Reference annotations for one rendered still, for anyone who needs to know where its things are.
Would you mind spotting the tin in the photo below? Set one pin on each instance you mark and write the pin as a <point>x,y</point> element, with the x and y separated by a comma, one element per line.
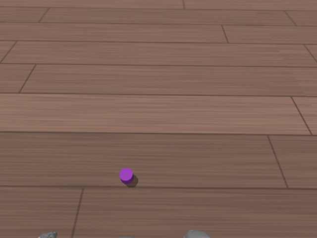
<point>126,175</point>

